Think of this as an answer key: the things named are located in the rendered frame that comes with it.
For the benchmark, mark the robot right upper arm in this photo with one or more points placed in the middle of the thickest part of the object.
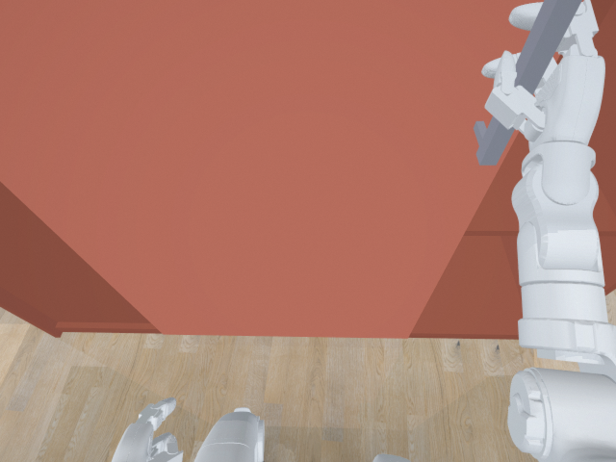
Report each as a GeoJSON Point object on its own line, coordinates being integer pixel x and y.
{"type": "Point", "coordinates": [563, 416]}

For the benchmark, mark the handle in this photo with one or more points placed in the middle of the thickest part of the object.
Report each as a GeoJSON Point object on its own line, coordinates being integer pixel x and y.
{"type": "Point", "coordinates": [546, 33]}

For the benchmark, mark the left robot hand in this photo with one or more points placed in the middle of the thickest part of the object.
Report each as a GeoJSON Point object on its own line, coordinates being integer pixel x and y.
{"type": "Point", "coordinates": [137, 443]}

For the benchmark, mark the right robot hand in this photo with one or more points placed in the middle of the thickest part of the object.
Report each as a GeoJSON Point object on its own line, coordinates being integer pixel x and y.
{"type": "Point", "coordinates": [570, 93]}

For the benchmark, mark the robot right forearm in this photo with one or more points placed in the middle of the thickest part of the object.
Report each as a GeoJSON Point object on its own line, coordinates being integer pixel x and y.
{"type": "Point", "coordinates": [560, 260]}

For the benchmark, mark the robot left thigh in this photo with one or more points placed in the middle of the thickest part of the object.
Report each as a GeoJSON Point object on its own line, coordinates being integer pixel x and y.
{"type": "Point", "coordinates": [236, 437]}

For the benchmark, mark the wardrobe door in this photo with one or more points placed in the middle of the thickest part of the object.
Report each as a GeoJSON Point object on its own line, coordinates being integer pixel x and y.
{"type": "Point", "coordinates": [286, 168]}
{"type": "Point", "coordinates": [37, 266]}

